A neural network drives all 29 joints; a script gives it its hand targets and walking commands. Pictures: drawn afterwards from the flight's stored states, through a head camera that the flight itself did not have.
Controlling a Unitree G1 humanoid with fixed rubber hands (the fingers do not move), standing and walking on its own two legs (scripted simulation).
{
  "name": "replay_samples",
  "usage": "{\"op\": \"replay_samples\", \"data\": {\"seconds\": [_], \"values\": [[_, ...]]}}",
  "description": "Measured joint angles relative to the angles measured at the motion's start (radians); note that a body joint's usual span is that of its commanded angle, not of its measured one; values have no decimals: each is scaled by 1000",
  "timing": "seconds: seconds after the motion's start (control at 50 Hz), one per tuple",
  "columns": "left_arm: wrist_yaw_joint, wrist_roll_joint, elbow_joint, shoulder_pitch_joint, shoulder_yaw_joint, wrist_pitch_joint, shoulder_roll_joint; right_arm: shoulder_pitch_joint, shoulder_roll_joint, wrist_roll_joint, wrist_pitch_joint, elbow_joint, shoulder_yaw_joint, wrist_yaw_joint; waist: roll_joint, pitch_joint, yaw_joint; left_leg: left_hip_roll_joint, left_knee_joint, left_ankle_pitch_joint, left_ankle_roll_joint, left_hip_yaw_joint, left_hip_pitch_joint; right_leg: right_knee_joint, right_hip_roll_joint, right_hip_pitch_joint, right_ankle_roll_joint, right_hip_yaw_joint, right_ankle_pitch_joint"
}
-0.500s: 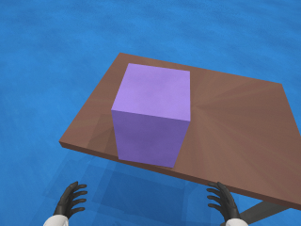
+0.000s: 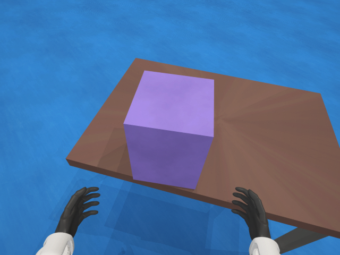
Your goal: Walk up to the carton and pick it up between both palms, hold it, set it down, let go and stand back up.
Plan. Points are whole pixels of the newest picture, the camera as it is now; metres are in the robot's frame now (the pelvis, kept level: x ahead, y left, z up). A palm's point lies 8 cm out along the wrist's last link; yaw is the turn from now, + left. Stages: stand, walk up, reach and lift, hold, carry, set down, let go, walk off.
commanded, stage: reach and lift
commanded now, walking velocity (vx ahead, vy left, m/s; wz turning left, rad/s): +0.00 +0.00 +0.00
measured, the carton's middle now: (171, 132) +0.41 +0.02 +0.04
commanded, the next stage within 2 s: none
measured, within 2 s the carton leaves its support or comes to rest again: neither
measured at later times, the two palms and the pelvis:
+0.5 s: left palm (72, 193) +0.23 +0.23 +0.04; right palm (257, 200) +0.23 -0.17 +0.04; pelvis +0.01 +0.00 +0.00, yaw +0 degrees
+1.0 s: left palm (82, 144) +0.31 +0.21 +0.10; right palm (260, 158) +0.31 -0.18 +0.10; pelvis +0.00 +0.00 +0.00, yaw +0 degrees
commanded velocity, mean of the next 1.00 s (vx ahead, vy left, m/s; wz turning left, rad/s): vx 0.00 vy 0.00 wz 0.00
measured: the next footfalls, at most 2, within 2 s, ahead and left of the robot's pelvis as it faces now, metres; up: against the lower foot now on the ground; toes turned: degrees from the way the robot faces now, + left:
none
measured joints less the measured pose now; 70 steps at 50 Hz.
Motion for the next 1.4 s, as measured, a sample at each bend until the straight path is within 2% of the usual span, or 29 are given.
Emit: {"op": "replay_samples", "data": {"seconds": [0.24, 0.36, 0.6, 0.8, 1.0, 1.16, 1.24, 1.4], "values": [[-15, -21, -49, 2, -2, -71, 8, 0, -8, 38, -50, -63, 14, -22, 6, -1, -8, -2, 5, -20, 1, -6, 28, -11, -2, 38, 3, -5, -14], [-7, -39, -54, -30, -11, -64, 10, -27, -16, 54, -23, -69, 11, -32, 4, -5, -10, -4, 6, -24, 4, -7, 27, -11, -4, 38, 4, -7, -17], [-5, -39, -169, -182, 51, 164, -10, -173, -51, 110, 124, -141, -8, -71, -1, 3, -14, -3, -10, -10, 4, 4, 29, -28, -3, 36, 7, 4, 2], [-10, -30, -128, -353, 100, 305, -19, -345, -72, 144, 242, -115, -26, -85, -4, -6, -23, -1, -19, 4, 6, 9, 5, -24, -1, 4, 7, 10, 11], [-24, 1, -131, -502, 158, 440, -32, -512, -111, 196, 305, -56, -3, -122, 1, 6, -54, 2, -11, 4, 2, 1, 0, -27, 2, 7, 6, 2, 16], [-27, 18, -37, -642, 194, 501, -23, -633, -120, 217, 356, 13, -2, -131, -7, 5, -74, 2, -8, 8, 3, 3, -9, -13, 2, -8, 6, 3, 14], [-6, 15, -12, -705, 186, 528, -14, -702, -130, 228, 373, 50, -16, -127, -4, -11, -77, 4, 5, 5, 1, 5, -37, -3, 4, -35, 4, 5, 13], [-8, 27, 104, -846, 206, 571, 7, -870, -171, 269, 405, 194, -4, -130, -9, -26, -88, 6, 7, 9, 2, 4, -50, -3, 6, -48, 5, 4, 18]]}}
